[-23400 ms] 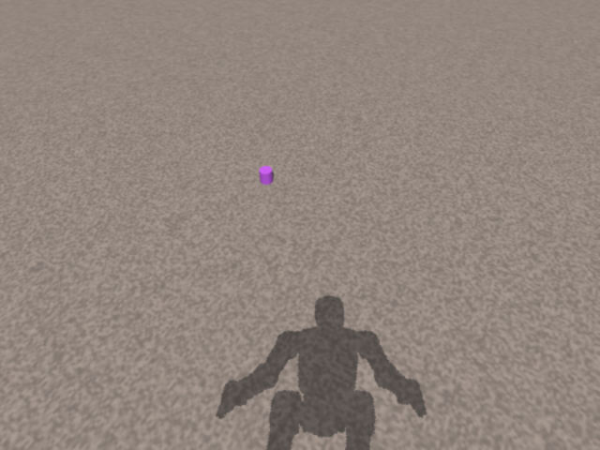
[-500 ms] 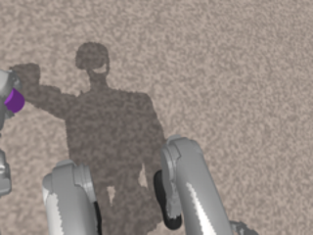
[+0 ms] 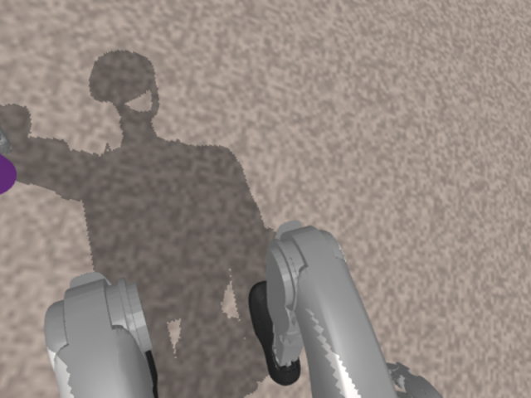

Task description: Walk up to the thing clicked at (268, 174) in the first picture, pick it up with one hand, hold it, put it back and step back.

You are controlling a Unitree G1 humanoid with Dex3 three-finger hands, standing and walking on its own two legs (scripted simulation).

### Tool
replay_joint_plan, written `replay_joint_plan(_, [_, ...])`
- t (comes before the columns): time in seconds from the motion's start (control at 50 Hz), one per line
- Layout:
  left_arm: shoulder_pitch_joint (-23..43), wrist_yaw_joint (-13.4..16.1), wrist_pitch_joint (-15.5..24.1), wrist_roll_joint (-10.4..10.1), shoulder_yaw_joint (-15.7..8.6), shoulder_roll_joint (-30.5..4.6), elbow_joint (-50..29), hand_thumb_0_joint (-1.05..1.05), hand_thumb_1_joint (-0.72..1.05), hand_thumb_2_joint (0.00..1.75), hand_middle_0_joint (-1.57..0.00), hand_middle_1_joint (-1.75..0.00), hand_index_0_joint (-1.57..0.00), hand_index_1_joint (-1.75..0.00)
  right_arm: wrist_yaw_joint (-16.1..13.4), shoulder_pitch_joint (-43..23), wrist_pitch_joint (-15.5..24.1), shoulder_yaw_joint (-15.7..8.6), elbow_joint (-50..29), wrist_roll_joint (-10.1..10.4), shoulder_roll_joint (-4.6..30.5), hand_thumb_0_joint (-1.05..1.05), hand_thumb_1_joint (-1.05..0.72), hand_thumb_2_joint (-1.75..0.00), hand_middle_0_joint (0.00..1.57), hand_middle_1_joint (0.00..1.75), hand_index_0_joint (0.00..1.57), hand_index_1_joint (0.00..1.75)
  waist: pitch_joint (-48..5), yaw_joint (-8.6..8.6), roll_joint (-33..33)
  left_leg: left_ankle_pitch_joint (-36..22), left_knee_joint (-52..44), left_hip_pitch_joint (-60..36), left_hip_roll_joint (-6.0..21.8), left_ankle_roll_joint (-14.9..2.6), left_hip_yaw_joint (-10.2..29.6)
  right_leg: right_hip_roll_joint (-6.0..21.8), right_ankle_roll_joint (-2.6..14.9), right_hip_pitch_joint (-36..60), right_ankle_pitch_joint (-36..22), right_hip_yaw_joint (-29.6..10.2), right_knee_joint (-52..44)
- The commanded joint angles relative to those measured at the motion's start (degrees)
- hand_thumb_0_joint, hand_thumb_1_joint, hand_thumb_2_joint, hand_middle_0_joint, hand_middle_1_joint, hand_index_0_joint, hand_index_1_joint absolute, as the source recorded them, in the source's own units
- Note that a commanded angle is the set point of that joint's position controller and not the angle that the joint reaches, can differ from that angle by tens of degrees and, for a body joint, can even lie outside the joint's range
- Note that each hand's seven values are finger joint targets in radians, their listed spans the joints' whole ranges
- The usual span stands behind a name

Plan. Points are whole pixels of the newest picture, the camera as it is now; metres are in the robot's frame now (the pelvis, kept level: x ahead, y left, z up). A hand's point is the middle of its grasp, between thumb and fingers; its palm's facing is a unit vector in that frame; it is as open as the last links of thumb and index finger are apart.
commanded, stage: rest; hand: left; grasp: from above
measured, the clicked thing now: out of the picture +0.49 +0.31 -0.21
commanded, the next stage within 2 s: open in 1.34 s
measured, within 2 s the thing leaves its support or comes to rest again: rests again in 0.96 s
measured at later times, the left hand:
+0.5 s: hand out of the picture +0.48 +0.30 -0.24, palm faces -0.47 -0.11 -0.88, open 9.0 cm
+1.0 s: hand out of the picture +0.48 +0.30 -0.26, palm faces -0.47 -0.11 -0.87, open 9.0 cm
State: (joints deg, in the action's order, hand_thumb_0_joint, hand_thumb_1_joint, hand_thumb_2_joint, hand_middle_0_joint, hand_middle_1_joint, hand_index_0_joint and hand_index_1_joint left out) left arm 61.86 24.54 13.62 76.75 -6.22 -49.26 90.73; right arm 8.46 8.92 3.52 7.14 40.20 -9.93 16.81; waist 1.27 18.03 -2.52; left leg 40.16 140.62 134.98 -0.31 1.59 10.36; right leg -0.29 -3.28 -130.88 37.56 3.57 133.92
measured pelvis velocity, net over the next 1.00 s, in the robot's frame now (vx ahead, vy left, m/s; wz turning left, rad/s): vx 0.00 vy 0.01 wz -0.07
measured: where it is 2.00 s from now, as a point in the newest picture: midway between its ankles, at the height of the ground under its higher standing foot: (214, 377)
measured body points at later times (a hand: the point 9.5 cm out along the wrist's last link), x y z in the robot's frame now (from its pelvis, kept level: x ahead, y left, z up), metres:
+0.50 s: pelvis +0.00 +0.01 -0.01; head +0.29 +0.10 +0.32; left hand +0.50 +0.31 -0.19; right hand +0.03 -0.27 -0.08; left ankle +0.07 +0.13 -0.29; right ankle +0.11 -0.13 -0.29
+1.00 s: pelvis +0.00 +0.01 -0.02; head +0.29 +0.11 +0.31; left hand +0.50 +0.30 -0.21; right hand +0.02 -0.26 -0.08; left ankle +0.07 +0.13 -0.29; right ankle +0.11 -0.13 -0.29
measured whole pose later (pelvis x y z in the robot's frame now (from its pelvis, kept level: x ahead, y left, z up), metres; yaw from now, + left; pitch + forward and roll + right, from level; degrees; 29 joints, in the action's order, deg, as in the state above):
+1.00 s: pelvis +0.00 +0.01 -0.02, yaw -4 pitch +30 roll -13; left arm 63.0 31.4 13.9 77.8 -9.0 -58.8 98.8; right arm 12.2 7.1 9.0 14.7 38.2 -14.8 19.1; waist 8.4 22.6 -6.8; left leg 41.7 146.2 135.5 0.1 1.2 14.4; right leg -2.0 -4.2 -130.0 37.1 6.6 135.9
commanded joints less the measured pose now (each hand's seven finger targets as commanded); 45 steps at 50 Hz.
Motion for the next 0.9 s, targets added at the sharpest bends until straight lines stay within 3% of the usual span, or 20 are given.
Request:
replay_joint_plan(0.0, [18.94, 4.16, -0.59, -0.57, -1.36, -14.61, -6.24, 0.00, 0.53, 0.74, -0.83, -0.85, -0.89, -0.80, -0.27, 13.02, 0.63, -4.35, 0.59, -0.70, 15.69, 0.00, -0.90, -0.90, 0.20, 0.30, 0.20, 0.30, -38.68, 1.73, 23.48, -10.98, -13.35, -29.21, 0.01, -2.77, -7.26, -1.71, 4.76, 19.89, -12.28, 6.94, -11.57])
replay_joint_plan(0.26, [16.60, 5.62, -1.45, -1.08, -1.46, -15.84, -2.61, 0.00, 0.55, 0.74, -0.86, -0.84, -0.91, -0.79, 0.89, 12.88, 2.20, -2.10, 0.64, -1.99, 17.10, 0.00, -0.91, -0.90, 0.20, 0.30, 0.20, 0.30, -37.09, 3.06, 24.18, -14.14, -11.48, -29.27, 0.33, -2.32, -6.00, -2.40, 4.88, 21.08, -15.20, 8.35, -9.72])
replay_joint_plan(0.28, [16.74, 5.95, -1.27, -1.23, -3.07, -17.58, -3.88, 0.00, 0.55, 0.72, -0.85, -0.84, -0.90, -0.78, 0.90, 12.55, 2.29, -2.43, 0.06, -1.99, 17.81, 0.00, -0.90, -0.90, 0.20, 0.30, 0.20, 0.30, -37.05, 2.93, 24.07, -14.07, -11.74, -29.13, 0.43, -2.27, -5.69, -2.42, 4.96, 20.90, -14.81, 8.63, -9.73])
replay_joint_plan(0.3, [16.73, 6.06, -1.29, -0.76, -2.18, -16.99, -4.36, 0.00, 0.55, 0.75, -0.86, -0.84, -0.90, -0.79, 1.01, 12.80, 2.33, -1.82, 0.21, -2.08, 17.45, 0.00, -0.90, -0.90, 0.20, 0.30, 0.20, 0.30, -37.44, 2.72, 25.59, -15.03, -11.62, -29.92, 0.33, -2.13, -5.90, -2.39, 4.96, 21.49, -15.66, 8.53, -9.51])
replay_joint_plan(0.38, [15.98, 6.74, -1.36, 0.15, -4.71, -19.48, -3.42, 0.00, 0.58, 0.77, -0.88, -0.84, -0.93, -0.80, 1.59, 12.93, 2.85, -1.94, -0.07, -2.67, 18.72, 0.00, -0.90, -0.90, 0.20, 0.30, 0.20, 0.30, -35.56, 3.80, 25.41, -16.40, -10.27, -30.81, 0.67, -2.00, -5.46, -2.56, 5.02, 20.58, -16.60, 8.89, -8.76])
replay_joint_plan(0.4, [16.01, 7.22, -1.25, 0.01, -5.37, -20.19, -5.21, 0.00, 0.57, 0.78, -0.88, -0.85, -0.92, -0.80, 1.59, 12.69, 2.76, -1.88, -0.13, -2.73, 18.46, 0.00, -0.90, -0.90, 0.20, 0.30, 0.20, 0.30, -38.11, 2.95, 26.91, -17.58, -10.94, -32.44, 0.78, -1.85, -5.21, -2.69, 4.97, 21.87, -17.53, 9.02, -8.75])
replay_joint_plan(0.44, [15.52, 7.64, -1.09, -0.48, -4.76, -18.53, -2.71, 0.00, 0.61, 0.75, -0.89, -0.86, -0.94, -0.80, 1.90, 12.21, 2.99, -1.66, -0.49, -3.33, 18.77, 0.00, -0.91, -0.90, 0.20, 0.30, 0.20, 0.30, -34.99, 4.17, 25.94, -15.28, -10.87, -30.12, 0.66, -1.89, -5.00, -2.68, 5.01, 20.63, -15.70, 9.60, -8.93])
replay_joint_plan(0.46, [16.06, 7.32, -1.09, -0.34, -2.23, -16.37, -3.31, 0.00, 0.58, 0.76, -0.87, -0.86, -0.92, -0.81, 2.20, 10.97, 3.34, -1.26, -1.17, -3.21, 18.22, 0.00, -0.91, -0.90, 0.20, 0.30, 0.20, 0.30, -34.89, 4.27, 26.29, -14.37, -10.84, -30.27, 0.70, -1.94, -5.06, -2.78, 4.94, 20.09, -15.29, 9.49, -8.94])
replay_joint_plan(0.48, [16.43, 7.41, -1.10, -0.56, -3.24, -18.17, -3.22, 0.00, 0.58, 0.76, -0.87, -0.86, -0.92, -0.81, 2.26, 11.42, 3.51, -1.46, -0.08, -3.39, 18.43, 0.00, -0.91, -0.90, 0.20, 0.30, 0.20, 0.30, -35.78, 4.70, 26.45, -14.30, -10.23, -30.98, 1.04, -2.08, -4.93, -2.94, 4.76, 20.63, -15.73, 9.50, -8.88])
replay_joint_plan(0.5, [17.73, 7.30, -0.92, -0.51, -1.72, -17.68, -5.26, 0.00, 0.57, 0.78, -0.88, -0.86, -0.92, -0.81, 2.29, 11.14, 3.66, -1.07, -0.51, -3.12, 18.38, 0.00, -0.91, -0.90, 0.20, 0.30, 0.20, 0.30, -37.21, 4.06, 27.73, -14.50, -10.56, -31.03, 0.95, -2.06, -4.83, -3.07, 4.79, 21.40, -15.91, 9.35, -8.88])
replay_joint_plan(0.52, [16.34, 7.65, -0.98, -0.76, -3.88, -20.38, -4.36, 0.00, 0.57, 0.78, -0.87, -0.86, -0.92, -0.81, 2.24, 11.55, 3.58, -1.33, -0.07, -3.17, 18.95, 0.00, -0.91, -0.90, 0.20, 0.30, 0.20, 0.30, -38.23, 3.88, 27.23, -15.02, -10.62, -31.52, 1.00, -2.03, -4.65, -2.93, 4.74, 22.23, -16.31, 9.55, -8.59])
replay_joint_plan(0.56, [14.84, 7.73, -1.41, -0.71, -3.87, -19.74, -0.95, 0.00, 0.60, 0.77, -0.89, -0.86, -0.94, -0.81, 2.52, 12.17, 3.86, -1.20, 0.32, -3.65, 19.31, 0.00, -0.91, -0.90, 0.20, 0.30, 0.20, 0.30, -34.32, 4.92, 25.81, -14.27, -9.83, -30.01, 1.06, -2.10, -4.74, -2.92, 4.68, 20.79, -15.79, 9.74, -8.53])
replay_joint_plan(0.6, [14.67, 8.07, -1.35, -0.34, -4.52, -20.07, -1.89, 0.00, 0.61, 0.81, -0.90, -0.87, -0.94, -0.82, 2.56, 12.35, 3.63, -1.16, 0.37, -3.82, 19.49, 0.00, -0.91, -0.90, 0.20, 0.30, 0.20, 0.30, -35.07, 4.65, 26.00, -15.28, -10.28, -30.24, 1.09, -2.00, -4.45, -3.08, 4.62, 21.63, -16.38, 9.90, -8.61])
replay_joint_plan(0.64, [15.88, 8.18, -1.23, -0.83, -3.04, -17.84, -1.93, 0.00, 0.62, 0.78, -0.90, -0.86, -0.95, -0.81, 2.67, 11.24, 3.82, -0.60, -0.71, -3.99, 19.70, 0.00, -0.91, -0.90, 0.20, 0.30, 0.20, 0.30, -33.50, 5.33, 26.16, -15.60, -10.35, -30.45, 0.99, -1.80, -4.07, -2.95, 4.83, 20.55, -16.34, 10.40, -8.61])
replay_joint_plan(0.72, [15.26, 8.08, -0.83, -0.47, -3.64, -19.84, 0.62, 0.00, 0.60, 0.78, -0.88, -0.88, -0.93, -0.82, 2.78, 11.41, 3.99, -0.13, -0.36, -4.10, 20.41, 0.00, -0.91, -0.90, 0.20, 0.30, 0.20, 0.30, -31.86, 6.16, 25.21, -14.37, -9.94, -28.90, 1.08, -1.93, -3.70, -3.09, 4.77, 20.29, -15.63, 10.60, -8.31])
replay_joint_plan(0.74, [15.36, 8.21, -0.59, -0.48, -3.85, -20.97, -0.33, 0.00, 0.60, 0.76, -0.88, -0.87, -0.93, -0.81, 2.81, 11.38, 3.98, 0.01, -0.07, -4.02, 19.91, 0.00, -0.91, -0.90, 0.20, 0.30, 0.20, 0.30, -32.47, 5.40, 26.23, -13.41, -10.49, -28.85, 1.19, -2.00, -3.79, -3.25, 4.72, 21.30, -15.02, 10.28, -8.62])
replay_joint_plan(0.76, [16.40, 8.20, -0.49, -0.35, -3.56, -20.19, 0.93, 0.00, 0.60, 0.77, -0.89, -0.87, -0.93, -0.82, 2.91, 10.89, 4.20, 0.41, -0.76, -4.41, 20.39, 0.00, -0.91, -0.90, 0.20, 0.30, 0.20, 0.30, -30.10, 6.67, 24.96, -12.67, -9.51, -27.92, 1.13, -1.97, -3.69, -3.06, 4.89, 19.20, -14.18, 10.74, -8.50])
replay_joint_plan(0.78, [15.90, 8.39, -0.22, -0.44, -3.76, -20.98, -0.21, 0.00, 0.60, 0.77, -0.89, -0.86, -0.93, -0.81, 2.91, 10.89, 4.19, 0.46, -0.45, -4.14, 20.07, 0.00, -0.91, -0.90, 0.20, 0.30, 0.20, 0.30, -31.35, 5.84, 25.71, -12.80, -10.33, -29.21, 1.28, -1.97, -3.45, -3.25, 4.74, 20.17, -14.22, 10.64, -8.65])
replay_joint_plan(0.82, [16.93, 8.51, 0.18, 0.00, -3.11, -20.32, 0.21, 0.00, 0.62, 0.77, -0.89, -0.87, -0.94, -0.82, 3.03, 10.69, 4.49, 0.87, -0.67, -4.59, 20.48, 0.00, -0.91, -0.90, 0.20, 0.30, 0.20, 0.30, -30.74, 7.12, 25.96, -13.59, -9.55, -30.05, 1.36, -1.86, -3.24, -3.23, 4.55, 19.68, -14.93, 11.07, -8.16])
replay_joint_plan(0.88, [16.51, 9.09, 0.39, 0.28, -3.22, -21.76, 1.35, 0.00, 0.64, 0.74, -0.90, -0.86, -0.95, -0.80, 3.25, 10.77, 5.06, 1.70, -0.77, -4.90, 20.49, 0.00, -0.91, -0.90, 0.20, 0.30, 0.20, 0.30, -30.72, 7.15, 25.60, -13.33, -9.27, -29.33, 1.35, -2.07, -3.36, -3.36, 4.30, 21.00, -15.31, 10.98, -8.44])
